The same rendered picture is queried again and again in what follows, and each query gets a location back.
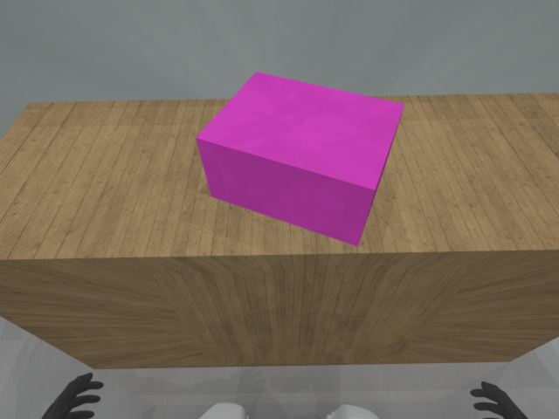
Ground carton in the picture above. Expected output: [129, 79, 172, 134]
[196, 72, 404, 246]

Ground pedestal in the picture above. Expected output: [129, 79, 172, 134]
[0, 93, 559, 369]

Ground robot left hand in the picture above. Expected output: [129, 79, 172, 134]
[41, 373, 104, 419]

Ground robot right hand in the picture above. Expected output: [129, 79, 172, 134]
[470, 381, 528, 419]

